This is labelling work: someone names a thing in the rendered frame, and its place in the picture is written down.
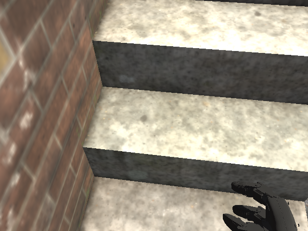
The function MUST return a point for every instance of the robot right hand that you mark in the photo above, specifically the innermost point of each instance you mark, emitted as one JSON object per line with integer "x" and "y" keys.
{"x": 276, "y": 217}

